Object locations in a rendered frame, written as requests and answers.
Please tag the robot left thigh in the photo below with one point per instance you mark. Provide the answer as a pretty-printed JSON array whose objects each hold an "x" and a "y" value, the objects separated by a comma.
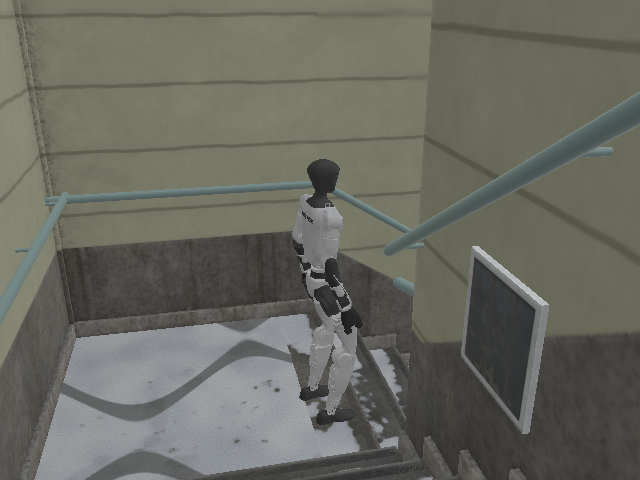
[{"x": 323, "y": 335}]

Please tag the robot right forearm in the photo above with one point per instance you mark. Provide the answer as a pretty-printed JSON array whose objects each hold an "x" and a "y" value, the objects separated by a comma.
[{"x": 342, "y": 300}]

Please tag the robot left hand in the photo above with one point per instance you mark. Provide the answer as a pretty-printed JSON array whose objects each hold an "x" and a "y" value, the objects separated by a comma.
[{"x": 304, "y": 276}]

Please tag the right robot upper arm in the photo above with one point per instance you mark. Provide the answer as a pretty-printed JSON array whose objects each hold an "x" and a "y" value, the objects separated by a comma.
[{"x": 332, "y": 223}]

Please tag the robot left forearm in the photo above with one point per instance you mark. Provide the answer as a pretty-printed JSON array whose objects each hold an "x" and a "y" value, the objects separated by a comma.
[{"x": 304, "y": 264}]

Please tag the left robot upper arm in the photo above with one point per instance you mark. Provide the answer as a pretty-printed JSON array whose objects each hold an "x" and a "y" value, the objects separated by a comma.
[{"x": 297, "y": 231}]

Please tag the robot left shin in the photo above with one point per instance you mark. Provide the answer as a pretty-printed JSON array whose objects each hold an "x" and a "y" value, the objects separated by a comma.
[{"x": 319, "y": 356}]

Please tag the robot right hand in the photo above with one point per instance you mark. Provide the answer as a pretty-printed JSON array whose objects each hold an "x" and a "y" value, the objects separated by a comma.
[{"x": 350, "y": 318}]

